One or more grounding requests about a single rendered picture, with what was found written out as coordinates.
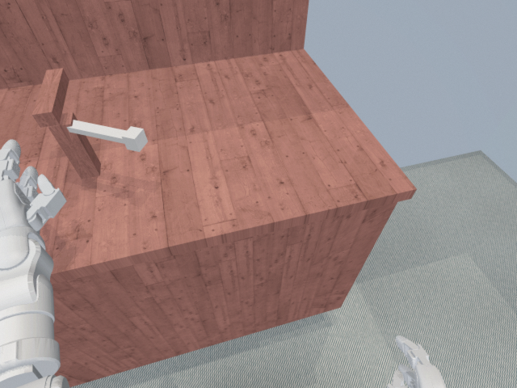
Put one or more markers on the robot left forearm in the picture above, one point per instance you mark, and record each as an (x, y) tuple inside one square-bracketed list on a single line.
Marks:
[(28, 350)]

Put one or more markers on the robot left hand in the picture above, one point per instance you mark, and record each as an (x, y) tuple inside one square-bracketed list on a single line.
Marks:
[(20, 203)]

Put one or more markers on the counter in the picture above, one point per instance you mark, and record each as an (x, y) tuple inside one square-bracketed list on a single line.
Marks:
[(255, 202)]

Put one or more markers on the tap lever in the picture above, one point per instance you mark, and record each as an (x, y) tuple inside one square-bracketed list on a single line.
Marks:
[(134, 138)]

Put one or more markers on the robot right hand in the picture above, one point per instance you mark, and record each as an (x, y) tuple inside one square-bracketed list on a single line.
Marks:
[(425, 375)]

